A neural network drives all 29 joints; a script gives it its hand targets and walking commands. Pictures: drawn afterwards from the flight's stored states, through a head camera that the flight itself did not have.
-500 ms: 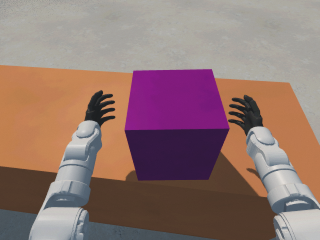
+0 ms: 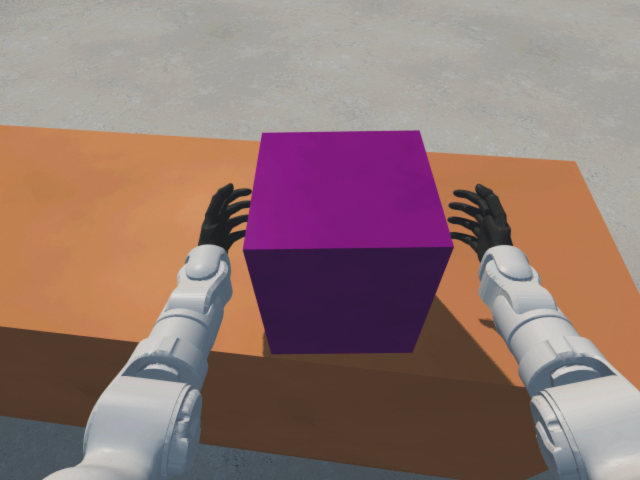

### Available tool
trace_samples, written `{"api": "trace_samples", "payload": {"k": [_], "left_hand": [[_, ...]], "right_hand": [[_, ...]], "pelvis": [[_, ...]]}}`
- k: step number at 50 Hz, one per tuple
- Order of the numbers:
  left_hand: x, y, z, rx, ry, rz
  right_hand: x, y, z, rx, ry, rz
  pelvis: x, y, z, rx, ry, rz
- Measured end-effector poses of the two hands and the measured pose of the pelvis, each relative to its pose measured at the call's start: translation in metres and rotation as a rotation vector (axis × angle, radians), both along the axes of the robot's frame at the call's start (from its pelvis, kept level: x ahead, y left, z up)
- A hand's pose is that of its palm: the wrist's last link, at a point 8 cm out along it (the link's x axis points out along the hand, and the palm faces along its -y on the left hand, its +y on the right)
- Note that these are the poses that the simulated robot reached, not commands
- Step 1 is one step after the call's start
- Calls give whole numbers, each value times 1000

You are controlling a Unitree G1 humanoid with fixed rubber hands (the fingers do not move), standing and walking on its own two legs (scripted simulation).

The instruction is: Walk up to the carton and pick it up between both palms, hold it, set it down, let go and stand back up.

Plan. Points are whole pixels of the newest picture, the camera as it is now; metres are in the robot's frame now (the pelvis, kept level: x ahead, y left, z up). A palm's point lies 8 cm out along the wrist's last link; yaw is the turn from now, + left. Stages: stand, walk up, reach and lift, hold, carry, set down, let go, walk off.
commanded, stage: reach and lift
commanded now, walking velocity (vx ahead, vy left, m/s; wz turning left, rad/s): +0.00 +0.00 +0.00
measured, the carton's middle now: (341, 248) +0.43 +0.03 +0.05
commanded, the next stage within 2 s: none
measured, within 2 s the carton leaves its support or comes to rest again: leaves its support in 1.94 s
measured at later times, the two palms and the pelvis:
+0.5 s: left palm (228, 241) +0.41 +0.18 +0.08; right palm (458, 245) +0.42 -0.13 +0.08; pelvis -0.01 +0.01 +0.00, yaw +0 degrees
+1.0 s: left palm (230, 243) +0.41 +0.17 +0.07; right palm (457, 253) +0.41 -0.13 +0.07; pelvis +0.01 +0.01 +0.01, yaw +1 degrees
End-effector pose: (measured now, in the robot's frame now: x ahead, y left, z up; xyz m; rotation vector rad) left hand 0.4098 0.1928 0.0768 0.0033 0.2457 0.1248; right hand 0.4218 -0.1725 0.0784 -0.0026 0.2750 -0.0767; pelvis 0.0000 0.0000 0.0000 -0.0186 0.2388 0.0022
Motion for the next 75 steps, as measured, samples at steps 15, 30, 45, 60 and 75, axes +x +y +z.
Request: {"api": "trace_samples", "payload": {"k": [15,30,45,60,75], "left_hand": [[1,-13,-8,-18,-7,1],[2,-16,2,0,-12,18],[2,-17,-2,-22,-44,16],[1,-20,-2,-15,-55,24],[0,-20,-3,-9,-64,28]], "right_hand": [[-6,28,-15,25,-8,6],[-1,46,-1,10,-13,-5],[-6,45,-5,-18,-62,-9],[-11,44,-9,-30,-113,-8],[-11,45,-8,-54,-122,-15]], "pelvis": [[-8,7,-2,-6,54,-6],[-6,15,1,-9,7,2],[4,14,7,0,-43,22],[26,5,12,14,-118,19],[28,-3,13,17,-125,39]]}}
